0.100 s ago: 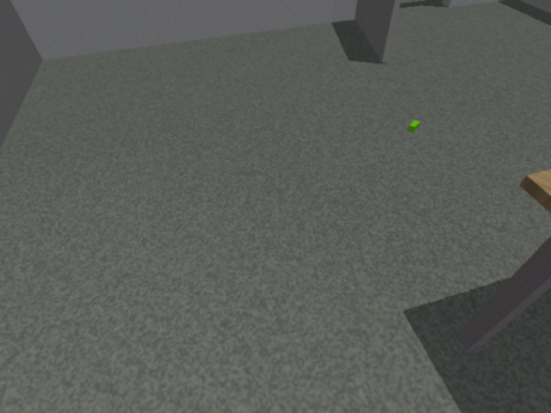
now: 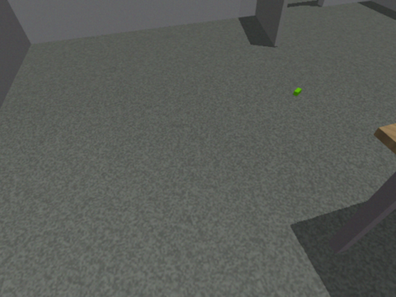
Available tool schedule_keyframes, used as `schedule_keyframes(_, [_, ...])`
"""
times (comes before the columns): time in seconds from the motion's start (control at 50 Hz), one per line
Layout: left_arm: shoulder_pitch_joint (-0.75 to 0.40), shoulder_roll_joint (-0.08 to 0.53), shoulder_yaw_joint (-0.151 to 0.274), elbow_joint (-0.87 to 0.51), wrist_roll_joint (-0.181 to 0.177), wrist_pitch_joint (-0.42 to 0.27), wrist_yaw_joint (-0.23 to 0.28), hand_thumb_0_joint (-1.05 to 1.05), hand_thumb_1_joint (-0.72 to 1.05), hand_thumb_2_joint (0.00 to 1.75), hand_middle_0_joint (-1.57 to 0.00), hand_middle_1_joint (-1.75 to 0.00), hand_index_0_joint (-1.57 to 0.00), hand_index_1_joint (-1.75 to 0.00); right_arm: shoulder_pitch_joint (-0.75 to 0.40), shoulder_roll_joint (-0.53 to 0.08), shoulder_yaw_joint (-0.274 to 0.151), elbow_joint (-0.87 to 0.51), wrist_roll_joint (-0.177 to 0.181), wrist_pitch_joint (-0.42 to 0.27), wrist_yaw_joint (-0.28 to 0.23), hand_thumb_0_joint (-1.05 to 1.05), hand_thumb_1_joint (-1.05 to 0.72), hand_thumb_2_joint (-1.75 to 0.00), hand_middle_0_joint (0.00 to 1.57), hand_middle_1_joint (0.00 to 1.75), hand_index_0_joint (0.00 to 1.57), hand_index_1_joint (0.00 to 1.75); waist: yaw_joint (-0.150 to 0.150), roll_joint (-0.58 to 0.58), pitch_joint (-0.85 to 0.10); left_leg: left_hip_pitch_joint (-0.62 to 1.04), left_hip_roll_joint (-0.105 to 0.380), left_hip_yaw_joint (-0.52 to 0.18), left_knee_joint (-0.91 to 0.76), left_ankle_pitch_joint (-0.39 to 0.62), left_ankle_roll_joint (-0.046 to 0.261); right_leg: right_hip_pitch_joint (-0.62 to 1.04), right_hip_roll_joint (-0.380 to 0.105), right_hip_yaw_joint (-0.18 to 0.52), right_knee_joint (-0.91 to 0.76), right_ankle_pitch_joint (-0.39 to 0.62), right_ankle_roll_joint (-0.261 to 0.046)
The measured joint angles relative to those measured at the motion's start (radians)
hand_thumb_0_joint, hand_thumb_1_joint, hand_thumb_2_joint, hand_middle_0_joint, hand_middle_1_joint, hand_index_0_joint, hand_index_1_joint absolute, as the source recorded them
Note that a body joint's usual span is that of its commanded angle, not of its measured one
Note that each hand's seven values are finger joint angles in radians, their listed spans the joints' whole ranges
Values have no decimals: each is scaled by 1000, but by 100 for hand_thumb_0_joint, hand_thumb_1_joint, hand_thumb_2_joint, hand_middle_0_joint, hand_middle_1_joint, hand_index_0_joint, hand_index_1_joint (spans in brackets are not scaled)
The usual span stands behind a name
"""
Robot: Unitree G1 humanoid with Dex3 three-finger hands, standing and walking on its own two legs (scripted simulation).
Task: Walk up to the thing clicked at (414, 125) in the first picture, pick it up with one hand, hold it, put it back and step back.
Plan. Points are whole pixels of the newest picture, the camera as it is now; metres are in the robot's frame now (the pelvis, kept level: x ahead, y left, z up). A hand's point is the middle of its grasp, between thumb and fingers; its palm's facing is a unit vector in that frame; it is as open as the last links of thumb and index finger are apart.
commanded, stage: stand
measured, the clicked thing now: (297, 91) +1.82 -0.81 -0.76
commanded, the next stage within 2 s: none
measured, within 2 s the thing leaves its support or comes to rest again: neither
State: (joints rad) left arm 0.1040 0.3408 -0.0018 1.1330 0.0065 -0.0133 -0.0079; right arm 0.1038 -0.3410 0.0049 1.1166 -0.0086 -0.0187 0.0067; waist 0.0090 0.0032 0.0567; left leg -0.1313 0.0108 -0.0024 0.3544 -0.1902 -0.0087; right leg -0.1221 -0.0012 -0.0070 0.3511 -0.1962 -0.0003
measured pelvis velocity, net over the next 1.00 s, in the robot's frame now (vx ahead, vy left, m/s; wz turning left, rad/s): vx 0.00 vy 0.01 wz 0.01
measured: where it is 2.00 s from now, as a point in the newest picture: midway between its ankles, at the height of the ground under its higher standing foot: outside the picture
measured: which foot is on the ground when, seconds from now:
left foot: down 0.00-1.00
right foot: down 0.00-1.00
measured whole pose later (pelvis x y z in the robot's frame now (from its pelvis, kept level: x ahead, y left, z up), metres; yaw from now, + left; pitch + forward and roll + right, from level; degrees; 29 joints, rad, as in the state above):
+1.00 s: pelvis +0.00 +0.01 +0.00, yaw +0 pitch -2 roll +0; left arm 0.13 0.35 0.00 1.13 0.01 -0.01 -0.01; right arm 0.12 -0.34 0.01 1.12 -0.01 -0.02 0.01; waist 0.01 0.00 0.05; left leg -0.12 0.00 -0.01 0.33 -0.18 0.00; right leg -0.10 -0.01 -0.01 0.32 -0.19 0.01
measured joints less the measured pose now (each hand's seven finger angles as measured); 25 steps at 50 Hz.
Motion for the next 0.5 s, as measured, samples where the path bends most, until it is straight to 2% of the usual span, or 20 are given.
schedule_keyframes(0.5, [2, 4, 5, -4, 2, 2, 0, 0, 91, 90, -20, -30, -20, -30, 4, 0, -1, 0, 0, 1, -1, 1, -90, -90, 21, 30, 21, 29, -2, -6, -3, 21, -5, 1, -20, 7, 5, 23, -5, 1, -25, 9, 5])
